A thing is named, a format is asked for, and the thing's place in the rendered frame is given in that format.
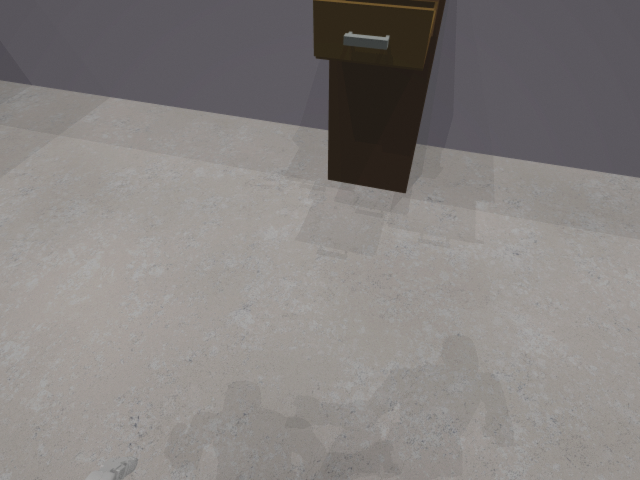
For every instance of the robot left hand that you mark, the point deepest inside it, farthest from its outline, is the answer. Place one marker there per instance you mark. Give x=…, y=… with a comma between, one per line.
x=114, y=469

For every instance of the drawer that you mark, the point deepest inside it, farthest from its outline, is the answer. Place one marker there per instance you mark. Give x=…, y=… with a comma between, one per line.
x=409, y=23

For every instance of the handle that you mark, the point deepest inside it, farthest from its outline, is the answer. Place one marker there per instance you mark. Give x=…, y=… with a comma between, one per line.
x=366, y=41

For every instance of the cabinet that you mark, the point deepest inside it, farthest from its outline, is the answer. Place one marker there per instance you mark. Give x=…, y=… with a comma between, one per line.
x=374, y=119

